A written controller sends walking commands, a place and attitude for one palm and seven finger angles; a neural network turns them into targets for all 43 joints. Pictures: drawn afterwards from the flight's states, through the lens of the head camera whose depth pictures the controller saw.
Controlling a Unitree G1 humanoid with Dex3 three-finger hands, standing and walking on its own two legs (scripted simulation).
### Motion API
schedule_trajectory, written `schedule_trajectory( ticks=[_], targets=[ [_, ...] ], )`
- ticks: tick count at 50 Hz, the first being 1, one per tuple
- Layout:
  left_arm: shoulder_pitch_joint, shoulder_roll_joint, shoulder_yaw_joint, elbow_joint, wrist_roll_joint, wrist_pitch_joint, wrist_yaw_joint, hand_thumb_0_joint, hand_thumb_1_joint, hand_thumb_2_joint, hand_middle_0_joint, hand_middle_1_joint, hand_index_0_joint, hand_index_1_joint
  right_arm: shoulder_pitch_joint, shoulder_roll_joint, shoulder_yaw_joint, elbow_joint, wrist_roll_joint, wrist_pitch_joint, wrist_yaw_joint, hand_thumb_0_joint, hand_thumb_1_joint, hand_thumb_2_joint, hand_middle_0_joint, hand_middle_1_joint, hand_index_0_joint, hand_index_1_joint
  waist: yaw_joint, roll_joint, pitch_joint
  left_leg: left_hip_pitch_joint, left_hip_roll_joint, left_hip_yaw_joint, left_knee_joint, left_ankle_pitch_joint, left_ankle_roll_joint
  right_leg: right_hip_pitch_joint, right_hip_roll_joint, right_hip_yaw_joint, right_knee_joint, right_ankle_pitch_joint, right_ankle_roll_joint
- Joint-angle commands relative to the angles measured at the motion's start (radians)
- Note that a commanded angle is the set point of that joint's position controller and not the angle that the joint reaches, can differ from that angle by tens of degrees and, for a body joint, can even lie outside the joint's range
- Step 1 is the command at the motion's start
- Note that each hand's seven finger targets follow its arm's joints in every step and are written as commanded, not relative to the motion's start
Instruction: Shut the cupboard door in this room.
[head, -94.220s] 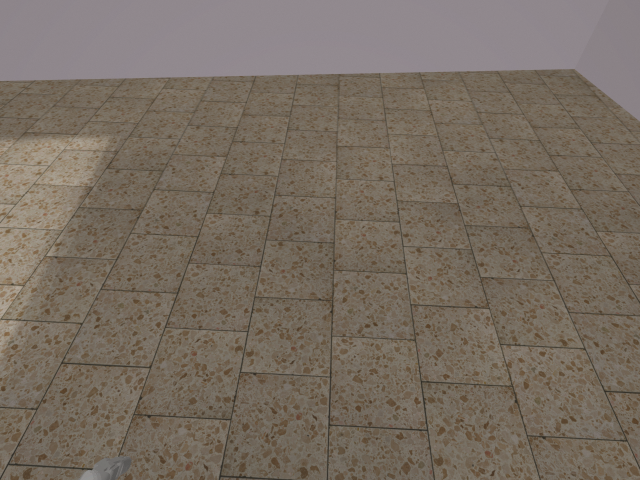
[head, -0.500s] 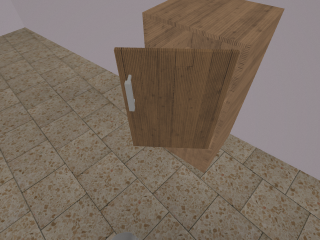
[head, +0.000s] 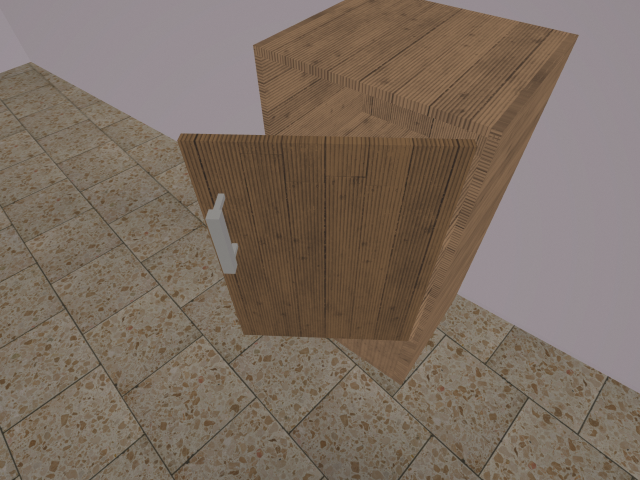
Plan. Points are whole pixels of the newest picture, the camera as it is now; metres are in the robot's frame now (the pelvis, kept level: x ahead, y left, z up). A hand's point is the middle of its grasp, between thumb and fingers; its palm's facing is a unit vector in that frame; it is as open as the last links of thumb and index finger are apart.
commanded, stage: come to a stop and stand still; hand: left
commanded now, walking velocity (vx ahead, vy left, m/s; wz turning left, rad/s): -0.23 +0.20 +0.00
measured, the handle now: (225, 234) +0.49 +0.19 -0.02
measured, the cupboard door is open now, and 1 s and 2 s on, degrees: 35 35 35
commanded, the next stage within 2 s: look again from close up in 1.16 s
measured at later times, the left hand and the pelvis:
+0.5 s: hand out of the picture +0.02 +0.24 -0.18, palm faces +0.12 -0.97 -0.22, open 7.3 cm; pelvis -0.01 +0.04 +0.00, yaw +3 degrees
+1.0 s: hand out of the picture -0.05 +0.20 -0.16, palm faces +0.03 -0.99 -0.17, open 7.3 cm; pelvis -0.05 +0.04 +0.02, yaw +0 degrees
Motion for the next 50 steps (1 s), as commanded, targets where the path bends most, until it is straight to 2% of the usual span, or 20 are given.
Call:
schedule_trajectory(
  ticks=[1, 2, 3, 7, 9, 14, 17, 19, 20, 21, 22, 23, 24, 27, 33, 36, 38, 39, 41, 50],
  targets=[
    [0.039, 0.165, -0.001, -0.018, 0.004, 0.007, 0.001, 0.000, 0.900, 0.900, -0.200, -0.300, -0.200, -0.300, 0.081, -0.066, -0.025, -0.038, 0.009, 0.009, 0.010, 0.000, -0.900, -0.900, 0.200, 0.300, 0.200, 0.300, -0.025, -0.111, -0.020, 0.021, -0.039, -0.034, 0.004, -0.131, 0.033, -0.021, -0.229, 0.234, -0.337, 0.043, -0.099],
    [0.009, 0.157, 0.005, -0.025, 0.001, 0.006, 0.006, 0.000, 0.900, 0.900, -0.200, -0.300, -0.200, -0.300, 0.066, -0.062, -0.029, -0.028, 0.007, 0.021, 0.006, 0.000, -0.900, -0.900, 0.200, 0.300, 0.200, 0.300, -0.017, -0.211, -0.002, 0.003, -0.032, -0.031, 0.047, -0.113, 0.028, -0.019, -0.204, 0.249, -0.346, 0.094, -0.105],
    [0.009, 0.147, 0.005, -0.021, 0.000, 0.006, 0.011, 0.000, 0.900, 0.900, -0.200, -0.300, -0.200, -0.300, 0.055, -0.083, -0.031, -0.024, 0.006, 0.025, 0.003, 0.000, -0.900, -0.900, 0.200, 0.300, 0.200, 0.300, -0.004, -0.237, 0.015, -0.027, -0.029, -0.047, 0.094, -0.128, 0.026, 0.019, -0.218, 0.257, -0.332, 0.248, -0.121],
    [0.079, 0.168, 0.027, -0.005, 0.008, 0.009, 0.033, 0.000, 0.900, 0.900, -0.200, -0.300, -0.200, -0.300, 0.011, -0.107, -0.041, -0.053, 0.012, 0.025, -0.008, 0.000, -0.900, -0.900, 0.200, 0.300, 0.200, 0.300, 0.052, -0.157, -0.093, -0.206, -0.060, -0.107, 0.296, -0.260, 0.012, 0.314, -0.307, 0.253, -0.182, 0.956, -0.212],
    [0.106, 0.181, 0.044, -0.004, 0.010, 0.017, 0.045, 0.000, 0.900, 0.900, -0.200, -0.300, -0.200, -0.300, -0.035, -0.114, -0.047, -0.083, 0.012, 0.031, -0.010, 0.000, -0.900, -0.900, 0.200, 0.300, 0.200, 0.300, 0.078, -0.115, -0.133, -0.274, -0.074, -0.137, 0.401, -0.288, 0.004, 0.400, -0.344, 0.250, -0.161, 1.034, -0.243],
    [0.021, 0.173, 0.045, -0.051, 0.014, 0.027, 0.046, 0.000, 0.900, 0.900, -0.200, -0.300, -0.200, -0.300, -0.053, -0.095, -0.047, -0.115, 0.013, 0.039, 0.003, 0.000, -0.900, -0.900, 0.200, 0.300, 0.200, 0.300, 0.051, -0.152, -0.190, -0.214, -0.074, -0.144, 0.369, -0.183, -0.004, 0.329, -0.281, 0.153, -0.188, 0.760, -0.206],
    [-0.016, 0.172, 0.041, -0.072, 0.021, 0.031, 0.038, 0.000, 0.900, 0.900, -0.200, -0.300, -0.200, -0.300, -0.026, -0.095, -0.045, -0.119, 0.013, 0.031, 0.008, 0.000, -0.900, -0.900, 0.200, 0.300, 0.200, 0.300, 0.019, -0.189, -0.163, -0.111, -0.073, -0.116, 0.160, -0.126, 0.005, 0.227, -0.243, 0.139, -0.189, 0.561, -0.174],
    [-0.043, 0.169, 0.039, -0.071, 0.014, 0.037, 0.031, 0.000, 0.900, 0.900, -0.200, -0.300, -0.200, -0.300, 0.030, -0.100, -0.045, -0.096, 0.011, 0.021, 0.009, 0.000, -0.900, -0.900, 0.200, 0.300, 0.200, 0.300, -0.017, -0.177, -0.151, 0.055, -0.080, -0.083, -0.080, 0.070, 0.010, 0.113, -0.195, 0.113, -0.150, 0.330, -0.110],
    [-0.030, 0.140, 0.031, -0.076, 0.005, 0.043, 0.029, 0.000, 0.900, 0.900, -0.200, -0.300, -0.200, -0.300, 0.042, -0.131, -0.045, -0.093, 0.009, 0.012, 0.010, 0.000, -0.900, -0.900, 0.200, 0.300, 0.200, 0.300, -0.021, -0.093, -0.145, 0.146, -0.041, -0.109, -0.173, 0.146, 0.016, 0.028, -0.142, 0.087, -0.098, 0.166, -0.068],
    [0.002, 0.083, 0.020, -0.085, -0.003, 0.053, 0.026, 0.000, 0.900, 0.900, -0.200, -0.300, -0.200, -0.300, 0.021, -0.207, -0.057, -0.111, -0.001, 0.002, 0.009, 0.000, -0.900, -0.900, 0.200, 0.300, 0.200, 0.300, -0.011, 0.169, -0.119, 0.130, 0.140, -0.318, -0.266, 0.224, 0.066, -0.070, -0.025, 0.010, 0.011, -0.140, -0.011],
    [-0.015, 0.058, 0.013, -0.094, -0.004, 0.067, 0.028, 0.000, 0.900, 0.900, -0.200, -0.300, -0.200, -0.300, -0.029, -0.265, -0.065, -0.143, -0.010, 0.011, 0.001, 0.000, -0.900, -0.900, 0.200, 0.300, 0.200, 0.300, -0.017, 0.293, -0.049, -0.056, 0.266, -0.423, -0.332, 0.286, 0.148, -0.051, 0.043, 0.005, 0.155, -0.346, 0.018],
    [-0.027, 0.073, 0.017, -0.094, -0.003, 0.076, 0.028, 0.000, 0.900, 0.900, -0.200, -0.300, -0.200, -0.300, -0.093, -0.249, -0.052, -0.158, -0.016, 0.017, -0.004, 0.000, -0.900, -0.900, 0.200, 0.300, 0.200, 0.300, -0.003, 0.211, 0.016, -0.210, 0.264, -0.378, -0.355, 0.157, 0.200, 0.020, 0.035, 0.065, 0.250, -0.329, 0.005],
    [-0.015, 0.073, 0.019, -0.091, 0.003, 0.083, 0.022, 0.000, 0.900, 0.900, -0.200, -0.300, -0.200, -0.300, -0.132, -0.220, -0.043, -0.166, -0.016, 0.008, -0.010, 0.000, -0.900, -0.900, 0.200, 0.300, 0.200, 0.300, 0.022, 0.195, 0.058, -0.232, 0.227, -0.361, -0.375, 0.128, 0.209, -0.002, 0.036, 0.062, 0.304, -0.297, 0.003],
    [0.041, 0.085, 0.022, -0.046, 0.003, 0.081, 0.011, 0.000, 0.900, 0.900, -0.200, -0.300, -0.200, -0.300, -0.163, -0.183, -0.027, -0.166, -0.010, 0.001, -0.020, 0.000, -0.900, -0.900, 0.200, 0.300, 0.200, 0.300, 0.045, 0.201, 0.042, -0.147, 0.148, -0.276, -0.338, 0.147, 0.181, -0.041, 0.049, 0.088, 0.375, -0.206, 0.011],
    [0.047, 0.043, -0.011, -0.034, -0.006, 0.046, 0.010, 0.000, 0.900, 0.900, -0.200, -0.300, -0.200, -0.300, -0.053, -0.169, -0.034, -0.107, 0.000, -0.012, -0.021, 0.000, -0.900, -0.900, 0.200, 0.300, 0.200, 0.300, -0.001, 0.152, -0.092, 0.120, 0.163, -0.283, -0.251, 0.411, 0.215, 0.037, 0.044, 0.023, 0.034, -0.203, 0.018],
    [0.134, 0.042, -0.019, 0.013, -0.004, 0.026, 0.018, 0.000, 0.900, 0.900, -0.200, -0.300, -0.200, -0.300, -0.055, -0.144, -0.032, -0.087, 0.016, -0.018, -0.018, 0.000, -0.900, -0.900, 0.200, 0.300, 0.200, 0.300, 0.026, 0.050, -0.122, 0.085, 0.093, -0.244, -0.165, 0.386, 0.147, 0.197, 0.026, 0.069, -0.262, 0.065, 0.003],
    [0.096, 0.078, -0.021, 0.019, -0.003, 0.012, 0.022, 0.000, 0.900, 0.900, -0.200, -0.300, -0.200, -0.300, -0.045, -0.102, -0.022, -0.083, 0.024, -0.017, -0.011, 0.000, -0.900, -0.900, 0.200, 0.300, 0.200, 0.300, -0.012, -0.066, -0.069, 0.037, 0.008, -0.171, -0.164, 0.198, 0.074, 0.169, -0.088, 0.177, -0.288, 0.147, -0.048],
    [0.079, 0.087, -0.022, 0.015, -0.004, 0.013, 0.021, 0.000, 0.900, 0.900, -0.200, -0.300, -0.200, -0.300, -0.039, -0.095, -0.020, -0.072, 0.022, -0.016, -0.004, 0.000, -0.900, -0.900, 0.200, 0.300, 0.200, 0.300, -0.017, -0.037, -0.052, 0.067, -0.003, -0.169, -0.185, 0.180, 0.069, 0.129, -0.100, 0.158, -0.287, 0.130, -0.057],
    [0.080, 0.052, -0.026, 0.032, -0.007, 0.003, 0.024, 0.000, 0.900, 0.900, -0.200, -0.300, -0.200, -0.300, -0.025, -0.107, -0.020, -0.043, 0.011, -0.020, -0.007, 0.000, -0.900, -0.900, 0.200, 0.300, 0.200, 0.300, -0.017, -0.127, -0.082, 0.115, 0.016, -0.163, -0.179, 0.284, 0.070, 0.142, -0.050, 0.132, -0.249, 0.208, -0.046],
    [0.105, 0.033, -0.035, 0.068, -0.009, 0.020, 0.021, 0.000, 0.900, 0.900, -0.200, -0.300, -0.200, -0.300, 0.016, -0.088, -0.004, 0.028, 0.006, -0.005, -0.007, 0.000, -0.900, -0.900, 0.200, 0.300, 0.200, 0.300, -0.007, 0.008, 0.107, 0.034, 0.004, -0.167, -0.267, 0.036, 0.065, 0.044, -0.025, 0.144, -0.353, -0.154, -0.040]
  ],
)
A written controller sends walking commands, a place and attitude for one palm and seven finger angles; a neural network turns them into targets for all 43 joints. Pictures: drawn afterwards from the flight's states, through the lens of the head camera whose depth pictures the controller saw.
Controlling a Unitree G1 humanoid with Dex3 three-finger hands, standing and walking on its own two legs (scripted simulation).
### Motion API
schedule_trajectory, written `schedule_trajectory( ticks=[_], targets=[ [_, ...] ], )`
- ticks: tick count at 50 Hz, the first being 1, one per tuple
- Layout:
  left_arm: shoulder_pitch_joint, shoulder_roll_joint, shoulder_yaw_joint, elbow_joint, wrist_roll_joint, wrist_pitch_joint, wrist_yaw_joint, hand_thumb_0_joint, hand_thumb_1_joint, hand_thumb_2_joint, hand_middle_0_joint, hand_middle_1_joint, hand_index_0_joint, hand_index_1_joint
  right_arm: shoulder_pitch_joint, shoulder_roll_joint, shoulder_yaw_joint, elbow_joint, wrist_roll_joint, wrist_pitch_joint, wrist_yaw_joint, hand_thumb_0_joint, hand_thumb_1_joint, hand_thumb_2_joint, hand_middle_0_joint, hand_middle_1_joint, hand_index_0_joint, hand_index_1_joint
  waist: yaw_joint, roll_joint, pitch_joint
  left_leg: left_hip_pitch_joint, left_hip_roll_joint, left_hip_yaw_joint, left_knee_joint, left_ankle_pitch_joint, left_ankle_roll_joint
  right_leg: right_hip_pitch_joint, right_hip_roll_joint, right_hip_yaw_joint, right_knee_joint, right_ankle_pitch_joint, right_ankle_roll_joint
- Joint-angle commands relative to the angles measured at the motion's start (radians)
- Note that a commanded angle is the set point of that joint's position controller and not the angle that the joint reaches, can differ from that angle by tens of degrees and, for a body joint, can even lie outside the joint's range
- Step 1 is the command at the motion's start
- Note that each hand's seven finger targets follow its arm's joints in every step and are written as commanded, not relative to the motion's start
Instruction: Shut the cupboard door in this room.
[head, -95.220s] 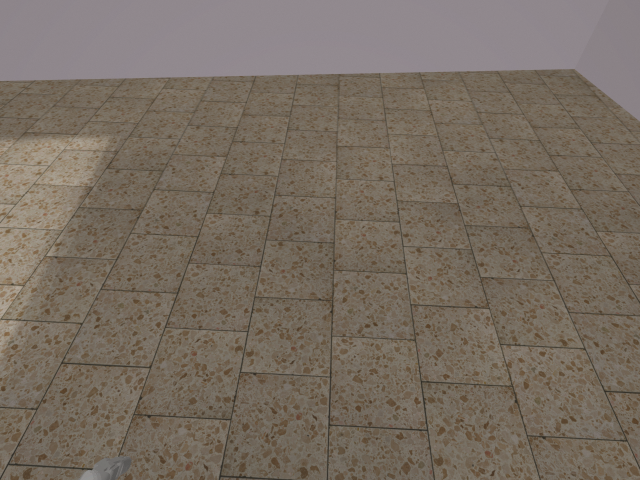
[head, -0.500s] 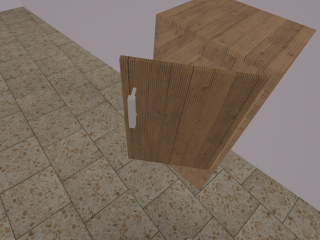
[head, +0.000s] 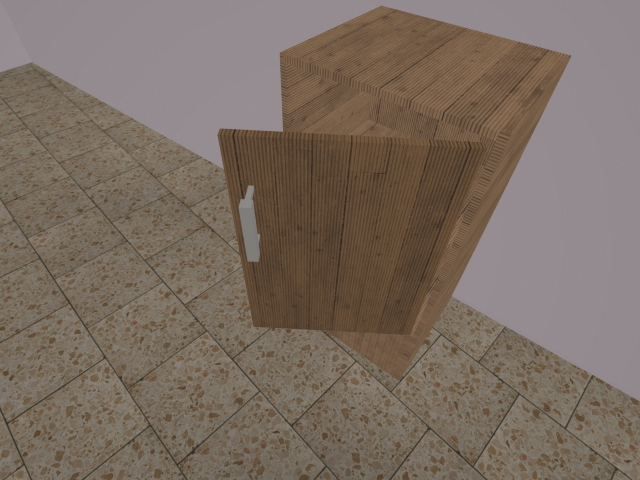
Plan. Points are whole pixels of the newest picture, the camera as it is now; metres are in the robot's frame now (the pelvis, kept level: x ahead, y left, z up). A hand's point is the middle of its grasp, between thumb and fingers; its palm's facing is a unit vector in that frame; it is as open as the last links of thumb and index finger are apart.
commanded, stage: come to a stop and stand still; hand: left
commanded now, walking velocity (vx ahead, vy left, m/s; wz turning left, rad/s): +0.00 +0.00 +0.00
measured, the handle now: (252, 224) +0.54 +0.15 -0.03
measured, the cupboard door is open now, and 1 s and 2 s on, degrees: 35 35 35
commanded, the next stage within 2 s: look again from close up in 0.16 s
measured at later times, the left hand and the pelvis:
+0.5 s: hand out of the picture -0.01 +0.18 -0.19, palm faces +0.05 -0.98 -0.18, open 7.3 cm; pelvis -0.02 +0.02 -0.01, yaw +2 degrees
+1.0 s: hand out of the picture -0.09 +0.19 -0.19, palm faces +0.08 -0.99 -0.15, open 7.4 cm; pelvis -0.04 +0.03 +0.00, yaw +2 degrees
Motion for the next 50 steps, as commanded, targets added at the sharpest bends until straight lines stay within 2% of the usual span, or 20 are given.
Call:
schedule_trajectory(
  ticks=[1, 3, 4, 12, 13, 14, 15, 16, 17, 19, 21, 23, 26, 28, 35, 41, 44, 46, 47, 50],
  targets=[
    [0.051, 0.093, 0.013, -0.024, -0.001, -0.015, -0.003, 0.000, 0.900, 0.900, -0.200, -0.300, -0.200, -0.300, 0.052, -0.076, -0.009, -0.014, -0.007, -0.014, -0.009, 0.000, -0.900, -0.900, 0.200, 0.300, 0.200, 0.300, 0.006, 0.031, 0.119, 0.009, 0.076, -0.113, -0.100, -0.111, -0.001, -0.184, -0.102, 0.120, -0.161, -0.084, -0.029],
    [0.061, 0.088, 0.013, -0.017, -0.003, -0.016, -0.004, 0.000, 0.900, 0.900, -0.200, -0.300, -0.200, -0.300, 0.067, -0.073, -0.008, -0.010, -0.008, -0.016, -0.012, 0.000, -0.900, -0.900, 0.200, 0.300, 0.200, 0.300, 0.007, 0.047, 0.105, 0.005, 0.076, -0.118, -0.104, -0.114, -0.001, -0.169, -0.098, 0.119, -0.156, -0.073, -0.031],
    [0.062, 0.092, 0.014, -0.016, -0.001, -0.015, -0.003, 0.000, 0.900, 0.900, -0.200, -0.300, -0.200, -0.300, 0.076, -0.071, -0.008, -0.008, -0.006, -0.014, -0.012, 0.000, -0.900, -0.900, 0.200, 0.300, 0.200, 0.300, 0.010, 0.026, 0.103, 0.000, 0.081, -0.118, -0.104, -0.133, 0.000, -0.159, -0.097, 0.108, -0.161, -0.087, -0.029],
    [0.078, 0.064, 0.013, -0.004, -0.006, -0.021, -0.001, 0.000, 0.900, 0.900, -0.200, -0.300, -0.200, -0.300, 0.117, -0.060, -0.007, 0.006, -0.006, -0.028, -0.020, 0.000, -0.900, -0.900, 0.200, 0.300, 0.200, 0.300, 0.012, 0.026, 0.046, 0.017, 0.090, -0.128, -0.092, -0.048, 0.003, -0.117, -0.096, 0.097, -0.125, 0.015, -0.032],
    [0.137, 0.093, -0.006, 0.001, 0.017, -0.069, 0.039, 0.000, 0.900, 0.900, -0.200, -0.300, -0.200, -0.300, -0.008, -0.079, 0.004, -0.060, -0.003, -0.060, -0.001, 0.000, -0.900, -0.900, 0.200, 0.300, 0.200, 0.300, 0.047, 0.093, 0.042, -0.030, 0.100, -0.090, 0.145, 0.141, -0.018, -0.125, -0.150, 0.124, -0.101, 0.382, -0.025],
    [0.139, 0.136, 0.009, -0.016, 0.015, -0.092, 0.040, 0.000, 0.900, 0.900, -0.200, -0.300, -0.200, -0.300, 0.035, -0.052, 0.011, -0.097, 0.000, -0.070, -0.001, 0.000, -0.900, -0.900, 0.200, 0.300, 0.200, 0.300, -0.004, 0.072, -0.048, -0.008, 0.078, -0.094, 0.141, 0.174, -0.023, -0.040, -0.196, 0.134, -0.040, 0.798, -0.030],
    [0.137, 0.136, 0.013, -0.044, 0.006, -0.089, 0.035, 0.000, 0.900, 0.900, -0.200, -0.300, -0.200, -0.300, 0.123, -0.029, 0.004, -0.085, -0.005, -0.077, -0.009, 0.000, -0.900, -0.900, 0.200, 0.300, 0.200, 0.300, -0.017, 0.064, -0.134, 0.019, 0.069, -0.086, 0.107, 0.135, -0.007, 0.028, -0.192, 0.101, 0.037, 0.806, -0.042],
    [0.135, 0.112, 0.006, -0.039, -0.002, -0.087, 0.035, 0.000, 0.900, 0.900, -0.200, -0.300, -0.200, -0.300, 0.144, -0.043, 0.002, -0.075, -0.005, -0.078, -0.013, 0.000, -0.900, -0.900, 0.200, 0.300, 0.200, 0.300, -0.013, 0.012, -0.196, 0.028, 0.087, -0.104, 0.119, 0.209, 0.002, 0.049, -0.164, 0.080, 0.052, 0.702, -0.042],
    [0.129, 0.091, 0.003, -0.045, -0.004, -0.082, 0.035, 0.000, 0.900, 0.900, -0.200, -0.300, -0.200, -0.300, 0.142, -0.060, -0.001, -0.075, -0.002, -0.074, -0.015, 0.000, -0.900, -0.900, 0.200, 0.300, 0.200, 0.300, -0.013, -0.018, -0.197, 0.035, 0.103, -0.119, 0.118, 0.232, 0.009, 0.032, -0.142, 0.071, 0.042, 0.555, -0.040],
    [0.116, 0.080, -0.001, -0.063, 0.001, -0.066, 0.031, 0.000, 0.900, 0.900, -0.200, -0.300, -0.200, -0.300, 0.117, -0.066, -0.004, -0.088, -0.004, -0.068, -0.013, 0.000, -0.900, -0.900, 0.200, 0.300, 0.200, 0.300, -0.003, 0.004, -0.074, -0.013, 0.107, -0.128, 0.085, 0.176, 0.013, -0.057, -0.115, 0.068, 0.011, 0.298, -0.040],
    [0.113, 0.077, -0.001, -0.074, 0.004, -0.054, 0.026, 0.000, 0.900, 0.900, -0.200, -0.300, -0.200, -0.300, 0.092, -0.069, -0.007, -0.100, -0.005, -0.057, -0.008, 0.000, -0.900, -0.900, 0.200, 0.300, 0.200, 0.300, 0.004, 0.007, 0.053, -0.089, 0.098, -0.147, 0.043, 0.029, 0.018, -0.145, -0.096, 0.073, -0.016, 0.072, -0.041],
    [0.116, 0.085, -0.001, -0.088, 0.007, -0.050, 0.021, 0.000, 0.900, 0.900, -0.200, -0.300, -0.200, -0.300, 0.079, -0.075, -0.012, -0.117, -0.007, -0.048, -0.001, 0.000, -0.900, -0.900, 0.200, 0.300, 0.200, 0.300, 0.003, -0.006, 0.115, -0.129, 0.082, -0.161, 0.004, -0.130, 0.016, -0.212, -0.087, 0.086, -0.040, -0.087, -0.044],
    [0.120, 0.099, 0.002, -0.108, 0.011, -0.042, 0.018, 0.000, 0.900, 0.900, -0.200, -0.300, -0.200, -0.300, 0.084, -0.088, -0.018, -0.122, -0.012, -0.038, 0.004, 0.000, -0.900, -0.900, 0.200, 0.300, 0.200, 0.300, -0.001, -0.009, 0.136, -0.148, 0.078, -0.177, -0.029, -0.235, 0.019, -0.258, -0.082, 0.082, -0.041, -0.182, -0.042],
    [0.129, 0.107, 0.005, -0.122, 0.013, -0.038, 0.015, 0.000, 0.900, 0.900, -0.200, -0.300, -0.200, -0.300, 0.073, -0.109, -0.024, -0.134, -0.013, -0.037, 0.005, 0.000, -0.900, -0.900, 0.200, 0.300, 0.200, 0.300, 0.005, 0.000, 0.135, -0.170, 0.087, -0.204, -0.062, -0.299, 0.025, -0.256, -0.071, 0.077, -0.028, -0.191, -0.035],
    [0.169, 0.111, 0.006, -0.136, 0.014, -0.035, 0.008, 0.000, 0.900, 0.900, -0.200, -0.300, -0.200, -0.300, 0.049, -0.128, -0.025, -0.153, -0.010, -0.045, 0.005, 0.000, -0.900, -0.900, 0.200, 0.300, 0.200, 0.300, 0.020, 0.057, 0.025, -0.156, 0.111, -0.232, -0.108, -0.318, 0.039, -0.158, -0.064, 0.043, 0.003, -0.074, -0.026],
    [0.193, 0.113, 0.000, -0.121, 0.015, -0.037, 0.003, 0.000, 0.900, 0.900, -0.200, -0.300, -0.200, -0.300, 0.034, -0.133, -0.024, -0.142, -0.005, -0.045, 0.006, 0.000, -0.900, -0.900, 0.200, 0.300, 0.200, 0.300, 0.024, 0.058, 0.033, -0.153, 0.108, -0.231, -0.123, -0.308, 0.036, -0.148, -0.073, 0.044, -0.020, -0.038, -0.023],
    [0.223, 0.094, -0.002, -0.099, 0.018, -0.032, -0.001, 0.000, 0.900, 0.900, -0.200, -0.300, -0.200, -0.300, 0.058, -0.124, -0.023, -0.122, -0.008, -0.036, 0.006, 0.000, -0.900, -0.900, 0.200, 0.300, 0.200, 0.300, 0.017, 0.049, 0.022, -0.130, 0.119, -0.240, -0.139, -0.426, 0.038, -0.166, -0.052, 0.016, -0.010, -0.160, -0.019],
    [0.244, 0.089, 0.003, -0.094, 0.023, -0.023, -0.005, 0.000, 0.900, 0.900, -0.200, -0.300, -0.200, -0.300, 0.047, -0.144, -0.032, -0.121, -0.013, -0.027, 0.005, 0.000, -0.900, -0.900, 0.200, 0.300, 0.200, 0.300, 0.022, 0.069, 0.049, -0.184, 0.136, -0.264, -0.168, -0.536, 0.046, -0.168, -0.033, -0.011, 0.020, -0.211, -0.018],
    [0.259, 0.087, 0.005, -0.089, 0.024, -0.021, -0.007, 0.000, 0.900, 0.900, -0.200, -0.300, -0.200, -0.300, 0.041, -0.150, -0.035, -0.122, -0.013, -0.025, 0.005, 0.000, -0.900, -0.900, 0.200, 0.300, 0.200, 0.300, 0.028, 0.085, 0.062, -0.209, 0.144, -0.273, -0.183, -0.562, 0.053, -0.159, -0.024, -0.022, 0.037, -0.202, -0.019],
    [0.287, 0.074, 0.010, -0.078, 0.023, -0.017, -0.017, 0.000, 0.900, 0.900, -0.200, -0.300, -0.200, -0.300, 0.034, -0.148, -0.041, -0.118, -0.013, -0.026, 0.000, 0.000, -0.900, -0.900, 0.200, 0.300, 0.200, 0.300, 0.036, 0.073, 0.084, -0.229, 0.151, -0.266, -0.184, -0.537, 0.061, -0.144, -0.012, -0.041, 0.058, -0.140, -0.029]
  ],
)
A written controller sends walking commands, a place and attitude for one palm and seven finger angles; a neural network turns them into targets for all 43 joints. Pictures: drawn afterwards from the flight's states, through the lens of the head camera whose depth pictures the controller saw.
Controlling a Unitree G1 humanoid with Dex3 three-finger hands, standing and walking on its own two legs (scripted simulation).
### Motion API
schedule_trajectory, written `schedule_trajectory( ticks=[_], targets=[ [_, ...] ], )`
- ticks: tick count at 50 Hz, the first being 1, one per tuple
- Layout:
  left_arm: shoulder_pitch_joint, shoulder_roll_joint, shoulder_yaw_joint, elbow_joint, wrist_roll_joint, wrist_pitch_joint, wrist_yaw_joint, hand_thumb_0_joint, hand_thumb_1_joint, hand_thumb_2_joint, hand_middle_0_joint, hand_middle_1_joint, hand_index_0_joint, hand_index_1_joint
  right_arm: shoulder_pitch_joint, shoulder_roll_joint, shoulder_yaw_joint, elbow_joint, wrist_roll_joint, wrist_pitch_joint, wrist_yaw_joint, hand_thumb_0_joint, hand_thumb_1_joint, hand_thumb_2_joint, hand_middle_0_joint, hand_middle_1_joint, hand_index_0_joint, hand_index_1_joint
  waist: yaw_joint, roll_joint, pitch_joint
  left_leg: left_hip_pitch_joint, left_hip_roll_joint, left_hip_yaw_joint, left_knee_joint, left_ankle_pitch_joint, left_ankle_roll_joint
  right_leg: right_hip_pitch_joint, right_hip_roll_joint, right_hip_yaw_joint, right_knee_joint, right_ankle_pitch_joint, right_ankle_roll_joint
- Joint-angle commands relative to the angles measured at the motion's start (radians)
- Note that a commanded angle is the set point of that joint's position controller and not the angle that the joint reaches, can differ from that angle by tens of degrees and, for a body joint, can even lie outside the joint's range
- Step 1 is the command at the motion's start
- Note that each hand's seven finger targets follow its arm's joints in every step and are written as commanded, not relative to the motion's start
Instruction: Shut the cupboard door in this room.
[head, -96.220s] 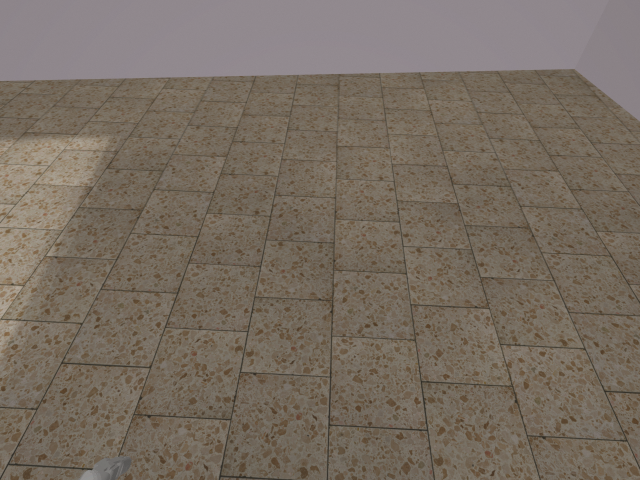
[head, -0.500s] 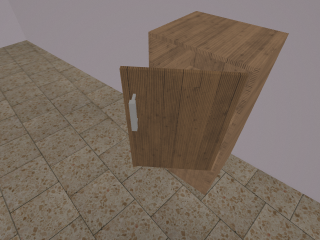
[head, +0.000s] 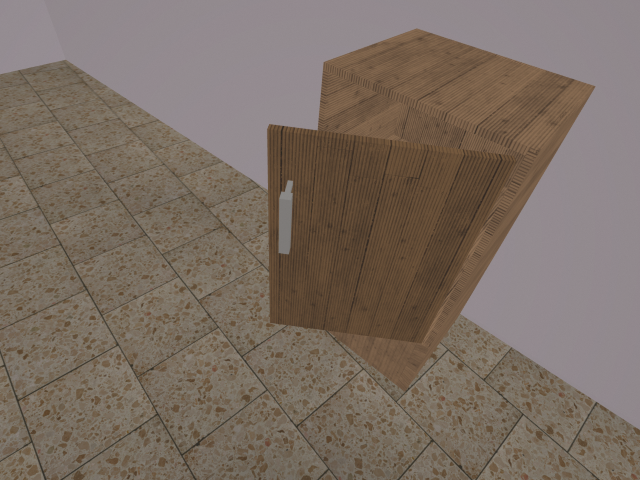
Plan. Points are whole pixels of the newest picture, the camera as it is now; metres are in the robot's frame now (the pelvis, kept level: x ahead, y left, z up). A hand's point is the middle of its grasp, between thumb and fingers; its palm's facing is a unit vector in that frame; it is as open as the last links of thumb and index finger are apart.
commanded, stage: shuffle to correct the standing spot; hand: left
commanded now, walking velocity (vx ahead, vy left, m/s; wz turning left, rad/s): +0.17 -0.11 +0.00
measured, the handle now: (287, 217) +0.59 +0.10 -0.03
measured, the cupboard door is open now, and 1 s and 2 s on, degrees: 35 35 35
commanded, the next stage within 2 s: come to a stop and stand still in 0.82 s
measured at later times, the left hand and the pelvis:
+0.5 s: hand out of the picture +0.01 +0.14 -0.19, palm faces +0.01 -1.00 -0.07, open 7.4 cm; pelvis +0.03 -0.01 +0.00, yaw -2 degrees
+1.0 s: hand out of the picture +0.15 +0.10 -0.19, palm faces +0.03 -0.99 -0.15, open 7.2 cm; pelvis +0.11 -0.07 +0.00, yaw -1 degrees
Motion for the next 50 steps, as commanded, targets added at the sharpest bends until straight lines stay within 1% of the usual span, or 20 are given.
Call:
schedule_trajectory(
  ticks=[1, 5, 9, 11, 15, 16, 17, 18, 19, 23, 26, 31, 36, 37, 38, 39, 40, 43, 47, 50],
  targets=[
    [0.136, 0.037, 0.016, -0.009, 0.002, -0.012, -0.012, 0.000, 0.900, 0.900, -0.200, -0.300, -0.200, -0.300, 0.001, -0.166, -0.043, -0.049, -0.003, -0.024, -0.017, 0.000, -0.900, -0.900, 0.200, 0.300, 0.200, 0.300, 0.017, 0.108, 0.123, -0.093, 0.175, -0.229, -0.269, -0.483, 0.018, -0.039, 0.008, -0.009, -0.026, -0.067, -0.031],
    [0.161, 0.040, 0.024, -0.008, 0.001, -0.016, -0.017, 0.000, 0.900, 0.900, -0.200, -0.300, -0.200, -0.300, -0.009, -0.144, -0.047, -0.052, -0.003, -0.026, -0.019, 0.000, -0.900, -0.900, 0.200, 0.300, 0.200, 0.300, 0.024, 0.076, 0.117, -0.104, 0.140, -0.169, -0.187, -0.450, 0.006, -0.032, -0.020, 0.048, -0.100, -0.134, -0.051],
    [0.142, 0.095, 0.041, -0.008, -0.010, -0.035, 0.002, 0.000, 0.900, 0.900, -0.200, -0.300, -0.200, -0.300, -0.027, -0.047, -0.030, -0.073, -0.001, -0.031, -0.007, 0.000, -0.900, -0.900, 0.200, 0.300, 0.200, 0.300, 0.016, -0.214, 0.172, -0.199, 0.016, 0.026, 0.274, -0.188, -0.026, -0.077, -0.243, 0.391, -0.372, -0.384, -0.158],
    [0.089, 0.092, 0.045, -0.024, -0.010, -0.044, 0.008, 0.000, 0.900, 0.900, -0.200, -0.300, -0.200, -0.300, -0.026, -0.048, -0.033, -0.076, 0.000, -0.037, 0.001, 0.000, -0.900, -0.900, 0.200, 0.300, 0.200, 0.300, -0.007, -0.116, 0.153, -0.200, 0.042, 0.009, 0.364, -0.181, -0.017, -0.084, -0.247, 0.351, -0.360, -0.267, -0.181],
    [0.040, 0.070, 0.035, -0.022, -0.004, -0.036, 0.003, 0.000, 0.900, 0.900, -0.200, -0.300, -0.200, -0.300, 0.083, -0.017, -0.024, -0.034, 0.001, -0.054, 0.000, 0.000, -0.900, -0.900, 0.200, 0.300, 0.200, 0.300, -0.048, -0.011, 0.161, 0.131, 0.034, 0.060, 0.039, -0.123, -0.040, -0.283, -0.126, 0.140, -0.185, -0.211, -0.118],
    [0.049, 0.046, 0.027, -0.020, -0.006, -0.031, -0.002, 0.000, 0.900, 0.900, -0.200, -0.300, -0.200, -0.300, 0.144, -0.048, -0.029, -0.012, 0.001, -0.062, -0.010, 0.000, -0.900, -0.900, 0.200, 0.300, 0.200, 0.300, -0.060, 0.089, 0.138, 0.207, 0.084, -0.018, -0.052, -0.179, -0.033, -0.322, -0.081, 0.106, -0.062, -0.182, -0.094],
    [0.067, 0.008, 0.024, -0.031, -0.009, -0.028, -0.012, 0.000, 0.900, 0.900, -0.200, -0.300, -0.200, -0.300, 0.213, -0.123, -0.048, 0.000, -0.007, -0.067, -0.021, 0.000, -0.900, -0.900, 0.200, 0.300, 0.200, 0.300, -0.075, 0.279, 0.127, 0.262, 0.276, -0.318, -0.211, -0.346, 0.035, -0.437, 0.007, 0.022, 0.159, -0.167, -0.046],
    [0.027, 0.009, 0.027, -0.068, -0.001, -0.029, -0.019, 0.000, 0.900, 0.900, -0.200, -0.300, -0.200, -0.300, 0.267, -0.186, -0.064, -0.004, -0.012, -0.066, -0.032, 0.000, -0.900, -0.900, 0.200, 0.300, 0.200, 0.300, -0.087, 0.298, 0.131, 0.248, 0.444, -0.521, -0.340, -0.405, 0.128, -0.502, 0.015, -0.025, 0.372, -0.184, -0.025],
    [-0.006, 0.032, 0.034, -0.088, 0.012, -0.023, -0.023, 0.000, 0.900, 0.900, -0.200, -0.300, -0.200, -0.300, 0.238, -0.201, -0.069, -0.013, -0.010, -0.065, -0.034, 0.000, -0.900, -0.900, 0.200, 0.300, 0.200, 0.300, -0.069, 0.205, 0.147, 0.180, 0.476, -0.539, -0.361, -0.425, 0.170, -0.498, -0.037, 0.033, 0.488, -0.153, -0.035],
    [-0.010, -0.005, 0.040, -0.068, 0.009, -0.016, -0.039, 0.000, 0.900, 0.900, -0.200, -0.300, -0.200, -0.300, 0.111, -0.110, -0.041, -0.032, -0.009, -0.087, -0.031, 0.000, -0.900, -0.900, 0.200, 0.300, 0.200, 0.300, -0.003, 0.106, 0.150, -0.004, 0.355, -0.261, -0.362, -0.250, 0.131, -0.393, -0.083, 0.045, 0.561, 0.053, -0.010],
    [-0.057, -0.024, 0.038, -0.080, 0.004, -0.013, -0.045, 0.000, 0.900, 0.900, -0.200, -0.300, -0.200, -0.300, 0.134, -0.101, -0.039, -0.019, -0.011, -0.097, -0.032, 0.000, -0.900, -0.900, 0.200, 0.300, 0.200, 0.300, -0.009, 0.111, 0.097, 0.060, 0.299, -0.135, -0.329, -0.047, 0.115, -0.350, -0.077, -0.002, 0.440, 0.094, 0.006],
    [-0.191, -0.014, 0.040, -0.114, -0.004, -0.016, -0.045, 0.000, 0.900, 0.900, -0.200, -0.300, -0.200, -0.300, 0.176, -0.111, -0.049, 0.006, -0.021, -0.080, -0.024, 0.000, -0.900, -0.900, 0.200, 0.300, 0.200, 0.300, -0.053, 0.169, 0.107, 0.087, 0.301, -0.111, -0.311, -0.057, 0.117, -0.281, -0.060, -0.052, 0.209, 0.060, 0.010],
    [-0.122, 0.021, 0.054, -0.092, -0.005, -0.031, -0.042, 0.000, 0.900, 0.900, -0.200, -0.300, -0.200, -0.300, 0.151, -0.115, -0.057, 0.008, -0.018, -0.060, -0.018, 0.000, -0.900, -0.900, 0.200, 0.300, 0.200, 0.300, -0.004, 0.087, 0.029, 0.007, 0.248, -0.074, -0.136, -0.120, 0.053, 0.033, -0.005, -0.098, -0.071, 0.120, 0.008],
    [-0.053, 0.056, 0.060, -0.065, -0.007, -0.039, -0.034, 0.000, 0.900, 0.900, -0.200, -0.300, -0.200, -0.300, 0.146, -0.089, -0.050, 0.007, -0.011, -0.061, -0.013, 0.000, -0.900, -0.900, 0.200, 0.300, 0.200, 0.300, 0.030, 0.016, -0.009, -0.085, 0.196, -0.013, -0.022, -0.168, 0.019, 0.189, -0.057, -0.036, -0.117, 0.137, -0.009],
    [0.031, 0.126, 0.070, -0.037, -0.003, -0.050, -0.022, 0.000, 0.900, 0.900, -0.200, -0.300, -0.200, -0.300, 0.145, -0.027, -0.035, -0.011, -0.002, -0.063, -0.008, 0.000, -0.900, -0.900, 0.200, 0.300, 0.200, 0.300, 0.058, -0.194, -0.059, -0.272, 0.095, 0.101, 0.185, -0.299, -0.025, 0.366, -0.243, 0.166, -0.160, 0.119, -0.070],
    [0.084, 0.191, 0.083, -0.035, -0.007, -0.049, -0.010, 0.000, 0.900, 0.900, -0.200, -0.300, -0.200, -0.300, 0.094, -0.018, -0.030, -0.047, -0.004, -0.053, -0.005, 0.000, -0.900, -0.900, 0.200, 0.300, 0.200, 0.300, 0.082, -0.279, -0.053, -0.386, 0.048, 0.108, 0.413, -0.454, -0.036, 0.361, -0.392, 0.342, -0.247, 0.118, -0.158],
    [0.076, 0.176, 0.083, -0.035, -0.009, -0.044, -0.006, 0.000, 0.900, 0.900, -0.200, -0.300, -0.200, -0.300, 0.035, -0.037, -0.037, -0.064, -0.008, -0.050, -0.003, 0.000, -0.900, -0.900, 0.200, 0.300, 0.200, 0.300, 0.091, -0.160, 0.012, -0.429, 0.074, 0.040, 0.568, -0.419, -0.028, 0.279, -0.400, 0.339, -0.266, 0.093, -0.218],
    [-0.088, 0.096, 0.062, -0.070, -0.006, -0.052, 0.001, 0.000, 0.900, 0.900, -0.200, -0.300, -0.200, -0.300, 0.057, -0.039, -0.046, -0.043, -0.014, -0.036, 0.014, 0.000, -0.900, -0.900, 0.200, 0.300, 0.200, 0.300, -0.004, -0.125, 0.076, -0.318, 0.124, 0.023, 0.618, -0.239, -0.036, 0.038, -0.286, 0.170, -0.294, 0.000, -0.178],
    [-0.137, 0.091, 0.055, -0.091, 0.003, -0.057, 0.003, 0.000, 0.900, 0.900, -0.200, -0.300, -0.200, -0.300, 0.073, 0.014, -0.034, -0.052, -0.010, -0.034, 0.020, 0.000, -0.900, -0.900, 0.200, 0.300, 0.200, 0.300, -0.035, -0.083, 0.119, -0.068, 0.104, 0.056, 0.313, -0.152, -0.052, -0.172, -0.253, 0.082, -0.279, 0.055, -0.162],
    [-0.127, 0.064, 0.044, -0.082, -0.012, -0.042, 0.002, 0.000, 0.900, 0.900, -0.200, -0.300, -0.200, -0.300, 0.171, 0.009, -0.016, -0.003, -0.006, -0.056, 0.003, 0.000, -0.900, -0.900, 0.200, 0.300, 0.200, 0.300, -0.050, 0.041, 0.063, 0.178, 0.067, 0.061, -0.023, 0.052, -0.081, -0.172, -0.147, 0.019, -0.084, 0.124, -0.098]
  ],
)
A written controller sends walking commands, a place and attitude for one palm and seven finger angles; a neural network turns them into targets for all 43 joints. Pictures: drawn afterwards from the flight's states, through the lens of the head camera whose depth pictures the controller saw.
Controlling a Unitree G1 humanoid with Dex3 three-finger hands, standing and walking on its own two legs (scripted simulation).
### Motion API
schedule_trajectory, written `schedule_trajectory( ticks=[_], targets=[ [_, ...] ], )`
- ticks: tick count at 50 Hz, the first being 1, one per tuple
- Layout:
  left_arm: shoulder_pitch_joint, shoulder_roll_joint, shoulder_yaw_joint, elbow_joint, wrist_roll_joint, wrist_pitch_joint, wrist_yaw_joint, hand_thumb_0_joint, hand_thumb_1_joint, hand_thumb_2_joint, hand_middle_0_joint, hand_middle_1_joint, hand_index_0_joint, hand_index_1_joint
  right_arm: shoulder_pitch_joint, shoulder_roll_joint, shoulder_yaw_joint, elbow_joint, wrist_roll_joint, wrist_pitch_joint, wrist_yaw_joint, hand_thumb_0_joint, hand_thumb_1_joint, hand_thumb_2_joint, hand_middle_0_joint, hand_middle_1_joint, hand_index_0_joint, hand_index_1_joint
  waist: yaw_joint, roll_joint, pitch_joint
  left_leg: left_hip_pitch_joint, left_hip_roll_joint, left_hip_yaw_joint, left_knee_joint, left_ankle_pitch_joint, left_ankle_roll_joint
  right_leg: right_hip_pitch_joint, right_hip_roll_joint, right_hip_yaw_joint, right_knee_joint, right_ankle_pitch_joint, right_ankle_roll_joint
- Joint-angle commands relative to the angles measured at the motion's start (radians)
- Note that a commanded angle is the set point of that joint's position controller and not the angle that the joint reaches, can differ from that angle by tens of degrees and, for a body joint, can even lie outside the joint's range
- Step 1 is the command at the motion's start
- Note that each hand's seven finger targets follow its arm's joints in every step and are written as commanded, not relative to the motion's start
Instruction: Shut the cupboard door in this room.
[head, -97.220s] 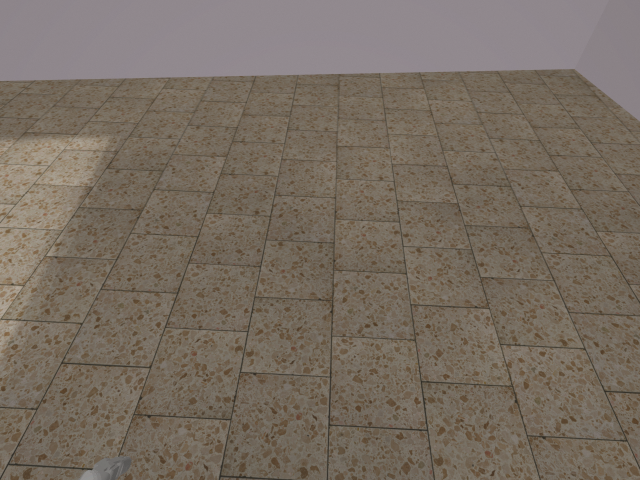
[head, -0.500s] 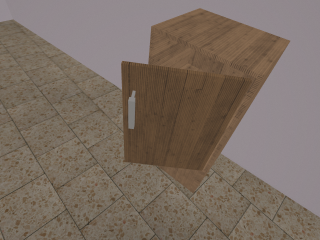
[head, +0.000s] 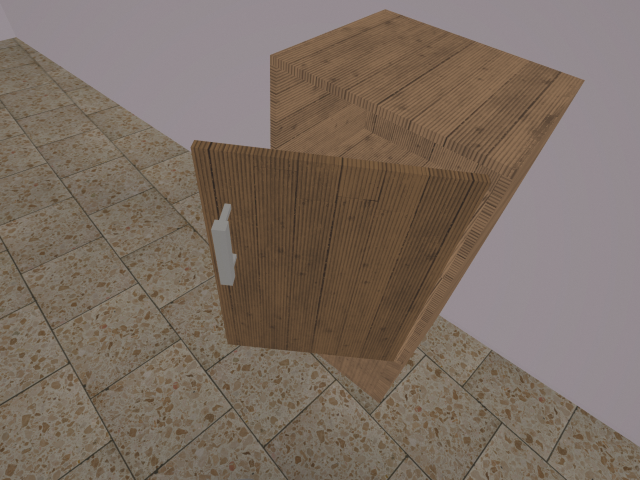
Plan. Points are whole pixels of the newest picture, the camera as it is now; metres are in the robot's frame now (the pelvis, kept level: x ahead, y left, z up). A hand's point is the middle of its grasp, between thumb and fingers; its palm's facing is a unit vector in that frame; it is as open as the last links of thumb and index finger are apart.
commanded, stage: come to a stop and stand still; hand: left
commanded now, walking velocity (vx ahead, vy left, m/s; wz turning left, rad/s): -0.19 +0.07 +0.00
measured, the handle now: (227, 245) +0.47 +0.17 -0.03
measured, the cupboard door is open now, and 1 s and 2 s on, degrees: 35 35 35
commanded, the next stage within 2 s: look again from close up in 0.94 s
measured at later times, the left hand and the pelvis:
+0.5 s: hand out of the picture -0.01 +0.15 -0.18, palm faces +0.04 -0.98 -0.21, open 7.4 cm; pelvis -0.02 -0.03 +0.00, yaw -1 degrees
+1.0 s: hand out of the picture -0.05 +0.12 -0.18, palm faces +0.05 -0.99 -0.13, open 7.3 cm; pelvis -0.03 -0.03 +0.01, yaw +0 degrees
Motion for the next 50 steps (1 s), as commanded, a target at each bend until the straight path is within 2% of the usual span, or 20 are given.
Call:
schedule_trajectory(
  ticks=[1, 2, 3, 4, 6, 7, 10, 14, 17, 18, 19, 20, 21, 23, 25, 28, 29, 31, 40, 50],
  targets=[
    [0.062, 0.026, -0.013, -0.031, -0.014, 0.001, -0.009, 0.000, 0.900, 0.900, -0.200, -0.300, -0.200, -0.300, 0.180, -0.065, 0.016, 0.012, 0.003, -0.044, -0.021, 0.000, -0.900, -0.900, 0.200, 0.300, 0.200, 0.300, -0.010, 0.195, -0.003, 0.303, 0.081, -0.141, -0.381, 0.359, 0.002, -0.159, -0.076, 0.094, 0.047, 0.020, -0.052],
    [0.109, -0.003, -0.020, -0.024, -0.023, 0.008, -0.008, 0.000, 0.900, 0.900, -0.200, -0.300, -0.200, -0.300, 0.140, -0.127, 0.013, -0.007, 0.005, -0.044, -0.032, 0.000, -0.900, -0.900, 0.200, 0.300, 0.200, 0.300, 0.022, 0.301, -0.040, 0.276, 0.236, -0.294, -0.434, 0.555, 0.083, -0.133, -0.040, 0.055, 0.090, -0.111, -0.006],
    [0.106, 0.007, -0.023, -0.008, -0.021, 0.013, -0.004, 0.000, 0.900, 0.900, -0.200, -0.300, -0.200, -0.300, 0.076, -0.141, 0.015, -0.020, 0.004, -0.031, -0.038, 0.000, -0.900, -0.900, 0.200, 0.300, 0.200, 0.300, 0.032, 0.218, -0.028, 0.178, 0.265, -0.302, -0.438, 0.603, 0.140, -0.034, -0.042, 0.079, 0.120, -0.173, 0.000],
    [0.124, -0.011, -0.028, 0.000, -0.016, 0.019, -0.003, 0.000, 0.900, 0.900, -0.200, -0.300, -0.200, -0.300, 0.016, -0.135, 0.018, -0.036, 0.003, -0.031, -0.045, 0.000, -0.900, -0.900, 0.200, 0.300, 0.200, 0.300, 0.053, 0.175, 0.004, 0.150, 0.249, -0.277, -0.436, 0.664, 0.149, -0.024, -0.042, 0.087, 0.119, -0.154, 0.005],
    [0.106, 0.015, -0.027, 0.019, -0.014, 0.032, 0.000, 0.000, 0.900, 0.900, -0.200, -0.300, -0.200, -0.300, -0.011, -0.118, 0.024, -0.027, 0.012, -0.033, -0.059, 0.000, -0.900, -0.900, 0.200, 0.300, 0.200, 0.300, 0.042, 0.234, 0.022, 0.206, 0.212, -0.231, -0.428, 0.844, 0.138, -0.038, -0.056, 0.089, 0.128, -0.108, 0.014],
    [0.111, 0.028, -0.025, 0.022, -0.014, 0.035, 0.001, 0.000, 0.900, 0.900, -0.200, -0.300, -0.200, -0.300, -0.019, -0.119, 0.019, -0.029, 0.015, -0.030, -0.062, 0.000, -0.900, -0.900, 0.200, 0.300, 0.200, 0.300, 0.040, 0.209, 0.019, 0.235, 0.208, -0.219, -0.415, 0.889, 0.141, -0.048, -0.056, 0.097, 0.133, -0.100, 0.014],
    [0.110, 0.043, -0.018, 0.011, -0.012, 0.041, 0.002, 0.000, 0.900, 0.900, -0.200, -0.300, -0.200, -0.300, -0.030, -0.153, -0.003, -0.043, 0.019, -0.021, -0.067, 0.000, -0.900, -0.900, 0.200, 0.300, 0.200, 0.300, 0.026, 0.151, -0.057, 0.359, 0.224, -0.209, -0.371, 0.981, 0.162, -0.085, -0.054, 0.103, 0.140, -0.107, 0.016],
    [0.118, 0.028, -0.009, -0.016, -0.004, 0.055, 0.000, 0.000, 0.900, 0.900, -0.200, -0.300, -0.200, -0.300, -0.079, -0.171, -0.026, -0.066, 0.013, -0.003, -0.064, 0.000, -0.900, -0.900, 0.200, 0.300, 0.200, 0.300, 0.031, 0.115, -0.084, 0.301, 0.233, -0.206, -0.370, 0.767, 0.185, -0.075, -0.042, 0.106, 0.188, -0.120, 0.012],
    [0.155, 0.018, -0.005, -0.020, 0.001, 0.054, -0.001, 0.000, 0.900, 0.900, -0.200, -0.300, -0.200, -0.300, -0.128, -0.157, -0.028, -0.082, 0.012, 0.013, -0.052, 0.000, -0.900, -0.900, 0.200, 0.300, 0.200, 0.300, 0.056, 0.088, -0.066, 0.154, 0.181, -0.174, -0.353, 0.401, 0.137, 0.004, -0.044, 0.115, 0.072, 0.006, 0.007],
    [0.159, 0.031, -0.004, -0.026, 0.005, 0.048, -0.001, 0.000, 0.900, 0.900, -0.200, -0.300, -0.200, -0.300, -0.138, -0.134, -0.025, -0.089, 0.014, 0.018, -0.045, 0.000, -0.900, -0.900, 0.200, 0.300, 0.200, 0.300, 0.057, 0.016, -0.048, 0.113, 0.115, -0.146, -0.322, 0.211, 0.091, 0.005, -0.066, 0.168, -0.020, 0.078, -0.004],
    [0.131, 0.060, -0.006, -0.036, 0.008, 0.041, 0.000, 0.000, 0.900, 0.900, -0.200, -0.300, -0.200, -0.300, -0.130, -0.094, -0.019, -0.093, 0.017, 0.025, -0.038, 0.000, -0.900, -0.900, 0.200, 0.300, 0.200, 0.300, 0.041, -0.092, -0.027, 0.097, 0.033, -0.092, -0.279, 0.046, 0.044, -0.035, -0.136, 0.252, -0.096, 0.088, -0.034],
    [0.091, 0.092, -0.007, -0.045, 0.002, 0.035, 0.000, 0.000, 0.900, 0.900, -0.200, -0.300, -0.200, -0.300, -0.131, -0.065, -0.013, -0.099, 0.018, 0.037, -0.031, 0.000, -0.900, -0.900, 0.200, 0.300, 0.200, 0.300, 0.023, -0.185, -0.003, 0.105, -0.028, -0.046, -0.217, -0.033, 0.010, -0.104, -0.211, 0.322, -0.163, 0.019, -0.075],
    [0.049, 0.100, -0.006, -0.059, -0.002, 0.029, 0.003, 0.000, 0.900, 0.900, -0.200, -0.300, -0.200, -0.300, -0.131, -0.053, -0.011, -0.091, 0.013, 0.045, -0.025, 0.000, -0.900, -0.900, 0.200, 0.300, 0.200, 0.300, 0.020, -0.237, 0.017, 0.124, -0.039, -0.052, -0.153, -0.037, 0.001, -0.163, -0.242, 0.342, -0.210, -0.032, -0.111],
    [0.002, 0.091, -0.009, -0.074, -0.002, 0.026, 0.004, 0.000, 0.900, 0.900, -0.200, -0.300, -0.200, -0.300, -0.110, -0.047, -0.011, -0.067, 0.009, 0.043, -0.021, 0.000, -0.900, -0.900, 0.200, 0.300, 0.200, 0.300, 0.005, -0.150, 0.035, 0.168, -0.039, -0.070, -0.099, -0.008, 0.002, -0.216, -0.222, 0.309, -0.211, -0.053, -0.131],
    [0.008, 0.091, -0.013, -0.063, -0.008, 0.016, 0.002, 0.000, 0.900, 0.900, -0.200, -0.300, -0.200, -0.300, -0.066, -0.033, 0.002, -0.038, 0.009, 0.031, -0.022, 0.000, -0.900, -0.900, 0.200, 0.300, 0.200, 0.300, -0.009, -0.080, -0.002, 0.214, -0.030, -0.075, -0.219, 0.094, 0.003, -0.163, -0.182, 0.259, -0.143, 0.051, -0.102],
    [0.042, 0.066, -0.024, -0.035, -0.013, 0.009, -0.004, 0.000, 0.900, 0.900, -0.200, -0.300, -0.200, -0.300, -0.068, -0.070, 0.014, -0.020, 0.009, 0.008, -0.029, 0.000, -0.900, -0.900, 0.200, 0.300, 0.200, 0.300, 0.020, 0.020, 0.002, 0.217, 0.036, -0.146, -0.363, 0.205, 0.015, -0.087, -0.103, 0.203, -0.100, 0.083, -0.035],
    [0.055, 0.060, -0.026, -0.030, -0.010, 0.008, -0.005, 0.000, 0.900, 0.900, -0.200, -0.300, -0.200, -0.300, -0.072, -0.075, 0.018, -0.016, 0.010, 0.005, -0.031, 0.000, -0.900, -0.900, 0.200, 0.300, 0.200, 0.300, 0.033, 0.006, 0.027, 0.183, 0.046, -0.161, -0.386, 0.196, 0.017, -0.052, -0.087, 0.196, -0.117, 0.079, -0.024],
    [0.063, 0.073, -0.027, 0.000, -0.014, 0.013, -0.005, 0.000, 0.900, 0.900, -0.200, -0.300, -0.200, -0.300, -0.077, -0.070, 0.027, 0.002, 0.011, 0.005, -0.029, 0.000, -0.900, -0.900, 0.200, 0.300, 0.200, 0.300, 0.041, 0.067, 0.057, 0.147, 0.031, -0.159, -0.414, 0.133, 0.011, -0.036, -0.093, 0.196, -0.140, 0.005, -0.021],
    [0.077, 0.068, -0.028, 0.048, -0.015, 0.012, -0.007, 0.000, 0.900, 0.900, -0.200, -0.300, -0.200, -0.300, 0.029, -0.063, 0.037, 0.056, 0.007, 0.010, -0.028, 0.000, -0.900, -0.900, 0.200, 0.300, 0.200, 0.300, 0.030, 0.021, 0.091, 0.154, 0.006, -0.139, -0.446, 0.029, 0.002, -0.055, -0.097, 0.191, -0.221, -0.157, -0.026],
    [0.129, 0.026, -0.028, 0.073, -0.014, 0.009, -0.002, 0.000, 0.900, 0.900, -0.200, -0.300, -0.200, -0.300, 0.096, -0.036, 0.037, 0.074, 0.009, 0.003, -0.034, 0.000, -0.900, -0.900, 0.200, 0.300, 0.200, 0.300, 0.030, 0.023, 0.102, 0.128, 0.010, -0.153, -0.465, 0.008, 0.010, -0.059, -0.086, 0.171, -0.191, -0.124, -0.025]
  ],
)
